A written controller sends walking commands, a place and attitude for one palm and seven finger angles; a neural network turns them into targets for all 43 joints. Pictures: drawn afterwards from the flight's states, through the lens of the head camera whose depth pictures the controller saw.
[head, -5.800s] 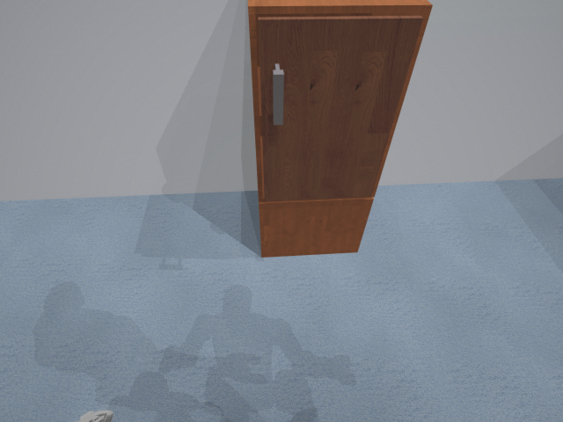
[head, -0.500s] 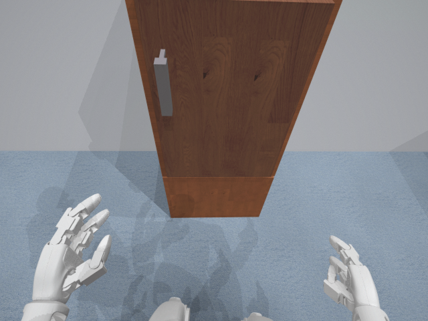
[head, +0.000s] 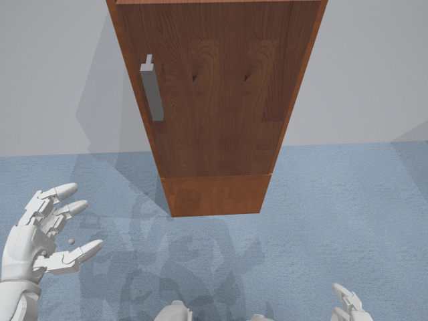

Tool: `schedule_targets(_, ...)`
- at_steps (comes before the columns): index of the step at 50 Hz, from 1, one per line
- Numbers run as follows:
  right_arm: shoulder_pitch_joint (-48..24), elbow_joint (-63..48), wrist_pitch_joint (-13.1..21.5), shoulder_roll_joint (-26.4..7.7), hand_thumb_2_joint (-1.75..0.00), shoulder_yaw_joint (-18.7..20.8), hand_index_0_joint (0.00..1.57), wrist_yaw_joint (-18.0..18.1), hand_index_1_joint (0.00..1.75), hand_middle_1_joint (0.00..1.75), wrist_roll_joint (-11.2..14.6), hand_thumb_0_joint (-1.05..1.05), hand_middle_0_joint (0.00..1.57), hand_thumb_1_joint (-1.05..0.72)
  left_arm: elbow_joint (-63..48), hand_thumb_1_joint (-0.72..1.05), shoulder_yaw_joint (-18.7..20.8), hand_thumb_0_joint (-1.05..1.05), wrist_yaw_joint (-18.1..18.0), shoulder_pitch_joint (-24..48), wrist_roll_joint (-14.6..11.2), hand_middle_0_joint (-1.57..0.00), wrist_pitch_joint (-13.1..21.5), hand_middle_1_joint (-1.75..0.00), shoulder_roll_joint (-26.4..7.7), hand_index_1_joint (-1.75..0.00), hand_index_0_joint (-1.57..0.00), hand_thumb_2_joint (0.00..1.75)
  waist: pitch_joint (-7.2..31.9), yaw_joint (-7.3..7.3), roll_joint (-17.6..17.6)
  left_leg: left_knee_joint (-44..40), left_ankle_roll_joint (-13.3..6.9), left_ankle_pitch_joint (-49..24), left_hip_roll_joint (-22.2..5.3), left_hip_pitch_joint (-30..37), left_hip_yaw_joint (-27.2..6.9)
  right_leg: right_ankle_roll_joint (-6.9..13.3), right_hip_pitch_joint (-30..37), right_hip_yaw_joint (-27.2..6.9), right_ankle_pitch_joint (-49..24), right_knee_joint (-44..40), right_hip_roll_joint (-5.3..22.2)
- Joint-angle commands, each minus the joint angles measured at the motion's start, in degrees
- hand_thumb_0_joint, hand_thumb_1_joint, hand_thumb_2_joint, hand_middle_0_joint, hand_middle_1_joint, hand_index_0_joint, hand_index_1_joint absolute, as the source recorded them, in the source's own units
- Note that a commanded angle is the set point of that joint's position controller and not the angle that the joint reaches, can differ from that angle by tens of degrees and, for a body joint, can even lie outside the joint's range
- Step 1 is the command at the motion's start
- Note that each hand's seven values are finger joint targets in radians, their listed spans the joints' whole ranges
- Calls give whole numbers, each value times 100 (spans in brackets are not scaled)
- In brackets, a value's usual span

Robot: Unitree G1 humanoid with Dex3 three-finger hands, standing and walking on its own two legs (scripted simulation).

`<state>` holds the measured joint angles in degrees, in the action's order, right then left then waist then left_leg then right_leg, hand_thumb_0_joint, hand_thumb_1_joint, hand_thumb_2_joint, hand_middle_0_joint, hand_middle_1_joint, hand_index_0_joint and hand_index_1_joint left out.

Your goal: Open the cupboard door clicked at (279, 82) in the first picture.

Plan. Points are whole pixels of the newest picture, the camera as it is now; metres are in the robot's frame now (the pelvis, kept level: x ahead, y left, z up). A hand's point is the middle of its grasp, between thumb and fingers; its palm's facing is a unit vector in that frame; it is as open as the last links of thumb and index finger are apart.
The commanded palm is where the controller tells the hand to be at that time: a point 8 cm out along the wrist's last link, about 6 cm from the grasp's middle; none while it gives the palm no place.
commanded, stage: raise the hand with hooked fingers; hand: left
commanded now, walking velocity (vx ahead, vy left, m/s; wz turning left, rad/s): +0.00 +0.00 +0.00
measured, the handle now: (154, 88) +0.58 +0.17 +0.09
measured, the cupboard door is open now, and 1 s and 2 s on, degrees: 0 0 0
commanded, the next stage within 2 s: move the hooked fingers beside the handle in 1.24 s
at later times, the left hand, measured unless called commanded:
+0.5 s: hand (39, 210) +0.27 +0.30 +0.09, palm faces +0.12 -0.99 -0.04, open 13.8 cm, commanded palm +0.24 +0.35 +0.10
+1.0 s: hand (41, 187) +0.30 +0.30 +0.11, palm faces +0.10 -0.99 -0.03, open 14.0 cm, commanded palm +0.27 +0.35 +0.11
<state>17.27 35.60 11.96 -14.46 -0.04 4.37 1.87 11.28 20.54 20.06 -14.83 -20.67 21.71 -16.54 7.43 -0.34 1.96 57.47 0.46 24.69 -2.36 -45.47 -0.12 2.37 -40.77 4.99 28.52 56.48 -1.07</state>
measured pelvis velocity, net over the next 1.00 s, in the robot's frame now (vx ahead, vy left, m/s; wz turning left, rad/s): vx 0.01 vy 0.03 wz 0.00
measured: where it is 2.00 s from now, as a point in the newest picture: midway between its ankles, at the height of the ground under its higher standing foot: outside the picture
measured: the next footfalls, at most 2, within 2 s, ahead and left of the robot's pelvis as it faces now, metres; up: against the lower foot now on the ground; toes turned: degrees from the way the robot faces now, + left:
none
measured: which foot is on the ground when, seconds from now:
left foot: down 0.00-1.00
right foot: down 0.00-1.00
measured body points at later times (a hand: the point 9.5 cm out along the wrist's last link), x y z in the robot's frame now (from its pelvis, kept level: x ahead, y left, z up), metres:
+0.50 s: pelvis +0.00 +0.04 +0.02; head +0.04 +0.05 +0.47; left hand +0.26 +0.35 +0.10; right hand +0.19 -0.19 -0.05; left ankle +0.03 +0.12 -0.68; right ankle -0.01 -0.09 -0.68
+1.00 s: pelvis +0.01 +0.03 +0.03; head +0.04 +0.03 +0.48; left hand +0.29 +0.35 +0.11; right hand +0.15 -0.23 -0.05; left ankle +0.03 +0.12 -0.68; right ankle -0.01 -0.09 -0.68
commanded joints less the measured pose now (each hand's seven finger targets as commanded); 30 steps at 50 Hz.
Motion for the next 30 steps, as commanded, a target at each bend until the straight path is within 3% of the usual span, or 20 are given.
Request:
schedule_targets(1, -423, -913, 402, -784, -90, 332, 20, 46, 30, 30, 15, 0, 20, -90, -1062, -13, 424, 0, 44, 560, -118, -27, 507, -96, -1142, -96, -27, 46, 1067, 79, -124, -696, -242, -1249, 206, 913, -90, -288, 756, -661, -1341, -1171, 127)
schedule_targets(3, -380, -915, 403, -800, -90, 347, 20, 63, 30, 30, 18, 0, 20, -90, -1066, -17, 491, 0, 30, 483, -124, -28, 508, -99, -1184, -99, -28, 44, 1141, 106, -109, -837, -252, -1376, 202, 1154, -82, -250, 783, -486, -1490, -1154, 71)
schedule_targets(6, -400, -931, 397, -821, -90, 307, 20, 65, 30, 30, 25, 0, 20, -90, -1251, -24, 466, 0, -35, 777, -106, -28, 499, -103, -1242, -103, -28, 41, 1070, 108, 260, -1022, -230, -1427, 184, 1484, -134, -158, 668, -291, -1451, -1123, -10)
schedule_targets(9, -393, -933, 367, -845, -90, 285, 20, 77, 30, 30, 29, 0, 20, -90, -1190, -31, 463, 0, -139, 940, -63, -29, 424, -108, -1271, -108, -29, 38, 1016, 79, 295, -1180, -207, -1317, 167, 1632, -182, -147, 625, -188, -1296, -1180, -36)
schedule_targets(14, -418, -1005, 292, -858, -90, 228, 20, 72, 30, 30, 41, 0, 20, -90, -1101, -43, 355, 0, -128, 1276, 22, -29, 124, -115, -1282, -115, -29, 33, 975, 67, 522, -1416, -158, -1348, 134, 1958, -276, -106, 666, -79, -1304, -1278, -63)
schedule_targets(19, -425, -1037, 211, -876, -90, 172, 20, 106, 30, 30, 59, 0, 20, -90, -844, -50, 458, 0, -49, 1756, 23, -30, -176, -120, -1444, -120, -30, 30, 854, 47, 255, -1582, -132, -1390, 116, 2075, -354, -100, 782, -32, -1389, -1417, -91)
schedule_targets(23, -459, -1038, 174, -870, -90, 133, 20, 127, 30, 30, 67, 0, 20, -90, -759, -50, 446, 0, 24, 2204, 71, -30, -293, -120, -1522, -120, -30, 30, 916, 45, 454, -1688, -101, -1458, 108, 2327, -405, -76, 808, -33, -1388, -1490, -98)
schedule_targets(30, -419, -1005, 112, -917, -90, 101, 20, 157, 30, 30, 66, 0, 20, -90, -403, -50, 662, 0, 189, 2719, 52, -30, -440, -120, -1859, -120, -30, 30, 928, 96, 358, -1822, -74, -1603, 121, 2492, -455, -31, 1063, -44, -1492, -1626, -116)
